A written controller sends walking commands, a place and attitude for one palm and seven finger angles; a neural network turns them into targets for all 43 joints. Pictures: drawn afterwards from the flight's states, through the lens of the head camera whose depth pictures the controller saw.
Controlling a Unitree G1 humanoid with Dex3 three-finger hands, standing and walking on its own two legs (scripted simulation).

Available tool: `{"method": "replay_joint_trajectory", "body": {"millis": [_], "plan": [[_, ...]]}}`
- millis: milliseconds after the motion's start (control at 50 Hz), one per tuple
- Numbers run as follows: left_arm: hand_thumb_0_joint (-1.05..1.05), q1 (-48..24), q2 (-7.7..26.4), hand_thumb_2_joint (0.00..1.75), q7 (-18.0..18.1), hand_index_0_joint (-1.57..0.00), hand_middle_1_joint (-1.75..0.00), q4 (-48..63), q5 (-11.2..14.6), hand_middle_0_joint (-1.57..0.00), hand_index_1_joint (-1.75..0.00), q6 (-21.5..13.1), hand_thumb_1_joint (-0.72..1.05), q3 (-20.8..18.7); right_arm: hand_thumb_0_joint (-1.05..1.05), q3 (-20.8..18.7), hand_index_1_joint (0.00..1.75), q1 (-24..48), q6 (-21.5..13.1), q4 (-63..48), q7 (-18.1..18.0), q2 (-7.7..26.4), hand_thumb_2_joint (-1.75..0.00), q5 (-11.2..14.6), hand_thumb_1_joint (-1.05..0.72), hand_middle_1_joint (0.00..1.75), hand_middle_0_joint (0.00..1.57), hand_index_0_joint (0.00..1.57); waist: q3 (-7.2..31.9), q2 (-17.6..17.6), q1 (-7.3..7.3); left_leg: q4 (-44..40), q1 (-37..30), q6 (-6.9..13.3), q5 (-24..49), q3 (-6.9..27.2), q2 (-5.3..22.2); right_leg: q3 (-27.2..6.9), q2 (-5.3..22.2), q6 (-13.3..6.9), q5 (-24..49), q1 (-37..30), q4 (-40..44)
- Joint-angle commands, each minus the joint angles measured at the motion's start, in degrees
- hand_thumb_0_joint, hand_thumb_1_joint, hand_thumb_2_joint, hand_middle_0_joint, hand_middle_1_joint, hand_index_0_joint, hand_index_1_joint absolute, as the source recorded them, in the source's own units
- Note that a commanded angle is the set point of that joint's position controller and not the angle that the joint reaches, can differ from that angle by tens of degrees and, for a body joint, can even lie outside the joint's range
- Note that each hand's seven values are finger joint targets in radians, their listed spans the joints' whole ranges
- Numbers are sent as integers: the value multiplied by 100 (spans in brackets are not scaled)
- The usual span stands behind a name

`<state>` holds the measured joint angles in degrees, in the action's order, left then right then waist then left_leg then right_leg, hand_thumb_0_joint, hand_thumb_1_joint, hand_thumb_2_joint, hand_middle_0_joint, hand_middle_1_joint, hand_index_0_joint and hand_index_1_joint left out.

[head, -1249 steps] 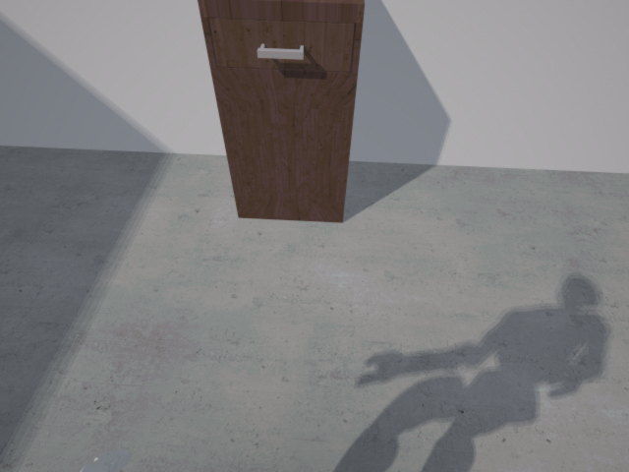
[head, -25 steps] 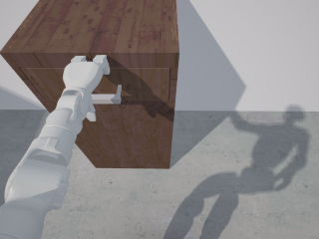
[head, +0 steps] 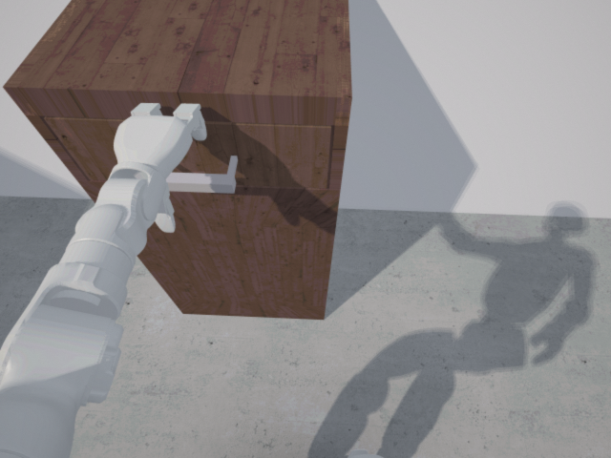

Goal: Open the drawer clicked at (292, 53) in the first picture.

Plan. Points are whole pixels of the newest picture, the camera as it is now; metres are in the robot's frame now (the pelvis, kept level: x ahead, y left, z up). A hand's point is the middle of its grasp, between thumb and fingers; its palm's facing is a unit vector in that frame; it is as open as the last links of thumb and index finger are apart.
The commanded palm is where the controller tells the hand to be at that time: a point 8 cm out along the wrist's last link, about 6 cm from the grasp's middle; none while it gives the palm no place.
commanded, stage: re-aim the fingers above the handle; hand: left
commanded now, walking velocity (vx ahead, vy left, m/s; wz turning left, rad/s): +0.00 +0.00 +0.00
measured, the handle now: (193, 171) +0.54 +0.17 +0.02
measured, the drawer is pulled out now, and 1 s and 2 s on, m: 0.00 0.00 0.00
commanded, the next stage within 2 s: lower the fingers behind the handle in 0.58 s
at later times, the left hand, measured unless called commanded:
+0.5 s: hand (173, 175) +0.49 +0.18 +0.07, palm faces -0.06 -0.02 -1.00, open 13.8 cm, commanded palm +0.47 +0.19 +0.13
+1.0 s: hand (181, 189) +0.48 +0.17 +0.04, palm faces -0.09 -0.03 -1.00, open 13.8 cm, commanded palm +0.47 +0.19 +0.11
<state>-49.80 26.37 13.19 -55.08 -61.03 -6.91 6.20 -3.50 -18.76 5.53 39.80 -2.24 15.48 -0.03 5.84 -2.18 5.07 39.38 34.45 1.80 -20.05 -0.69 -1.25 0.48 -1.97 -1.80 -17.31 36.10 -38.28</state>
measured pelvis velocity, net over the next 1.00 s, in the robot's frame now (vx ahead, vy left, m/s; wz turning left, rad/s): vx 0.01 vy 0.00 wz -0.01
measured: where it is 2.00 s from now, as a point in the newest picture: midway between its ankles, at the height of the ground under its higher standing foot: outside the picture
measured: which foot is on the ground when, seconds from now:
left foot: down 0.00-1.00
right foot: down 0.00-1.00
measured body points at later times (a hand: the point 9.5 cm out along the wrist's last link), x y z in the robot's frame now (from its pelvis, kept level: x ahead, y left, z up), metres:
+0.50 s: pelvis +0.00 -0.01 +0.00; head +0.08 -0.02 +0.44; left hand +0.48 +0.18 +0.12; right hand +0.05 -0.28 -0.13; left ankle -0.02 +0.10 -0.72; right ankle +0.00 -0.10 -0.72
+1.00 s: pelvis +0.01 +0.00 +0.00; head +0.09 -0.01 +0.44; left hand +0.48 +0.17 +0.10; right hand +0.05 -0.27 -0.13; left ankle -0.02 +0.10 -0.72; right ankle +0.00 -0.10 -0.72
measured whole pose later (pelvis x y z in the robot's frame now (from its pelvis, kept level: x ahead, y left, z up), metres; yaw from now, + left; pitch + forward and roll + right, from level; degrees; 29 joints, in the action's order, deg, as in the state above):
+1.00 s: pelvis +0.01 +0.00 +0.00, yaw +0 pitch +16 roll +0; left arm -45.9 25.2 11.3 -54.4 -61.4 -8.0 5.5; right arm -2.9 -17.8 6.6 38.0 -2.3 14.2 -0.2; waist 5.8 -2.3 5.0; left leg 39.5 34.5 1.7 -20.6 -1.1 -1.0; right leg 0.1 -2.3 -1.9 -17.9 36.5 -38.8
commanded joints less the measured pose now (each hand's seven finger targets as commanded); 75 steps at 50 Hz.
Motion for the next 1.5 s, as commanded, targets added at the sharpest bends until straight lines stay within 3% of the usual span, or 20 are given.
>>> {"method": "replay_joint_trajectory", "body": {"millis": [0,60,100,160,280,400,440,520,600,640,800,840,900,980,1100,1160,1200,1260,1360,1480], "plan": [[0,-2913,1390,30,411,-30,-120,947,-1,-30,-120,394,-50,-582,0,-278,30,-556,-64,-398,45,782,-90,-9,-90,30,20,20,2650,-174,17,-231,-1338,22,2488,-2,-33,-23,-90,-88,1859,-1256,268],[0,-2727,978,30,239,-30,-120,798,52,-30,-120,614,-50,-236,0,-284,30,-550,-1,-449,74,769,-90,21,-90,30,20,20,2599,54,79,-239,-1399,41,2575,-32,0,-7,-93,-40,2023,-1313,321],[0,-2718,1315,30,163,-30,-120,635,61,-30,-120,674,-50,-487,0,-257,30,-511,48,-442,36,823,-90,41,-90,30,20,20,2388,361,97,-308,-1153,73,2320,-47,-12,-28,-72,-25,1985,-1465,385],[0,-2555,969,30,20,-30,-120,681,82,-30,-120,689,-50,-213,0,-243,30,-450,68,-518,17,774,-90,66,-90,30,20,20,2236,377,79,-394,-1138,100,2117,-79,-29,-49,-50,-7,1924,-1498,463],[0,-2403,1136,30,-182,-30,-120,789,90,-30,-120,448,-50,-282,0,-186,30,-360,93,-603,-64,765,-90,73,-90,30,20,20,1933,395,71,-452,-994,116,1805,-99,-40,-106,-10,-2,1787,-1538,528],[0,-2709,1671,30,5,-30,-120,1421,83,-30,-120,-25,-50,-741,0,-211,30,-369,3,-658,-122,702,-90,18,-90,30,20,20,2458,56,-25,-337,-1070,116,2022,-86,-87,-182,3,-28,1958,-1768,397],[0,-2759,1542,30,134,-30,-120,1374,38,-30,-120,-22,-50,-616,0,-216,30,-393,-17,-600,-108,684,-90,25,-90,30,20,20,2369,-100,35,-305,-1093,91,1997,-66,-87,-155,-19,-32,1876,-1531,368],[0,-2705,1600,30,322,-30,-120,1299,19,-30,-120,114,-50,-732,0,-269,30,-479,-44,-520,-49,701,-90,-10,-90,30,20,20,2775,-154,-12,-221,-1275,69,2387,-77,-74,-128,-40,-28,2109,-1612,294],[0,-2588,966,30,161,-30,-120,956,144,-30,-120,414,-50,-226,0,-289,30,-509,-4,-451,24,743,-90,36,-90,30,20,20,2485,19,128,-251,-1356,63,2520,-75,-38,-57,-62,-26,2168,-1440,399],[0,-2491,1283,30,62,-30,-120,990,158,-30,-120,450,-50,-463,0,-301,30,-526,41,-447,16,797,-90,50,-90,30,20,20,2523,197,57,-279,-1301,87,2478,-82,-38,-89,-54,-4,2264,-1603,407],[0,-1947,1070,30,-222,-30,-120,810,132,-30,-120,315,-50,-300,0,-225,30,-367,155,-579,-23,786,-90,61,-90,30,20,20,1988,326,-15,-382,-966,95,2133,-116,-67,-110,-18,-31,2112,-1630,471],[0,-2159,851,30,-189,-30,-120,931,122,-30,-120,188,-50,-126,0,-240,30,-380,113,-581,-20,747,-90,66,-90,30,20,20,1775,228,84,-366,-1024,98,1890,-79,-50,-87,-35,-36,1756,-1277,486],[0,-2627,1447,30,31,-30,-120,1381,63,-30,-120,-88,-50,-596,0,-261,30,-415,52,-598,-71,749,-90,9,-90,30,20,20,2238,56,42,-249,-1043,105,1921,-40,-66,-148,-29,-55,1705,-1332,342],[0,-2742,1375,30,474,-30,-120,1557,-64,-30,-120,-243,-50,-676,0,-297,30,-502,-50,-502,-36,672,-90,-79,-90,30,20,20,2826,-218,40,5,-1240,48,2451,8,-59,-96,-70,-61,1967,-1146,56],[0,-2393,1163,30,843,-30,-120,534,-149,-30,-120,406,-50,-619,0,-305,30,-578,-66,-352,81,732,-90,-77,-90,30,20,20,2566,86,100,91,-813,34,2311,-58,-43,-13,-113,-52,1910,-956,25],[0,-2585,970,30,669,-30,-120,314,-138,-30,-120,706,-50,-262,0,-296,30,-663,-31,-332,77,783,-90,-28,-90,30,20,20,2499,133,246,29,-783,65,2041,-81,-39,-62,-99,-9,1872,-975,136],[0,-2596,1030,30,516,-30,-120,309,-94,-30,-120,708,-50,-317,0,-306,30,-716,-1,-335,53,794,-90,-21,-90,30,20,20,2640,222,239,35,-852,81,2228,-63,-44,-61,-96,-12,2053,-1139,138],[0,-2126,1178,30,325,-30,-120,-54,-95,-30,-120,767,-50,-410,0,-249,30,-697,66,-367,4,813,-90,-2,-90,30,20,20,2330,387,165,-37,-579,99,1928,-99,-50,-91,-73,8,1954,-1223,201],[0,-1927,783,30,80,-30,-120,-12,-55,-30,-120,495,-50,-74,0,-216,30,-636,59,-483,-32,787,-90,25,-90,30,20,20,1733,287,207,-87,-437,103,1437,-88,-44,-73,-70,-22,1412,-828,271],[0,-2509,1343,30,399,-30,-120,1128,-122,-30,-120,-376,-50,-636,0,-290,30,-662,-112,-519,-92,710,-90,-84,-90,30,20,20,2577,-292,105,264,-570,87,1610,12,-45,-170,-77,-73,1378,-638,-127]]}}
